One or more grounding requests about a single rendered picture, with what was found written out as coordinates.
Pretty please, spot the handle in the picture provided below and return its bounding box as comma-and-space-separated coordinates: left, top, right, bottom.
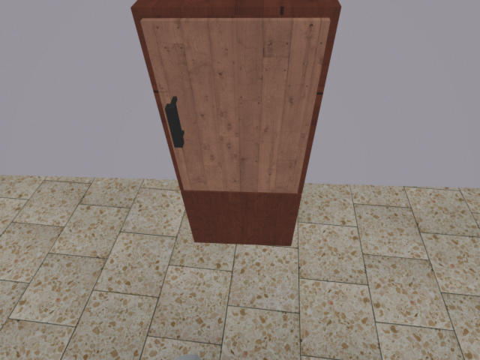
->
165, 96, 185, 148

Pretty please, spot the cupboard door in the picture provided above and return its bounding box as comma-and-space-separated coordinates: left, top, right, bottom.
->
140, 18, 331, 194

